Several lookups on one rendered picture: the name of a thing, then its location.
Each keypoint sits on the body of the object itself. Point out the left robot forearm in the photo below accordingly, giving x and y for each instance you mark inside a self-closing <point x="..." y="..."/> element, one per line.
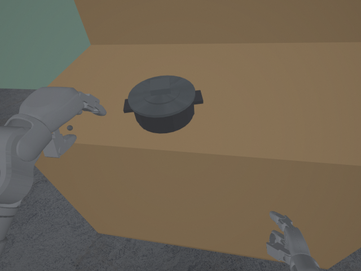
<point x="22" y="140"/>

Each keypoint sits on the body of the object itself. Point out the table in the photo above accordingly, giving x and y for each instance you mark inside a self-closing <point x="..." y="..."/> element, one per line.
<point x="279" y="128"/>

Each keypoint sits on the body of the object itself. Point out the lid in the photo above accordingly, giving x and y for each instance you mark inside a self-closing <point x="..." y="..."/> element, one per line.
<point x="182" y="95"/>

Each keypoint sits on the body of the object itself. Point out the pot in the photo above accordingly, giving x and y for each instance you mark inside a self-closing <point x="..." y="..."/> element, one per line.
<point x="166" y="124"/>

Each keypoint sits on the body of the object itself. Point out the knob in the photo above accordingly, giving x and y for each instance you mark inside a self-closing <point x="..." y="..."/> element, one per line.
<point x="160" y="86"/>

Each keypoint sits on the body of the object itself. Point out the robot left hand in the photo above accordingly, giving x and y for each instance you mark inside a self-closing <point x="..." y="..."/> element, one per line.
<point x="54" y="106"/>

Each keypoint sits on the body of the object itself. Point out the robot right hand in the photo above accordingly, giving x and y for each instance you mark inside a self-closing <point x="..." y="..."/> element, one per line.
<point x="283" y="247"/>

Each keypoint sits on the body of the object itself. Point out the right robot forearm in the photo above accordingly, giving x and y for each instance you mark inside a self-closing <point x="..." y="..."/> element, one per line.
<point x="302" y="262"/>

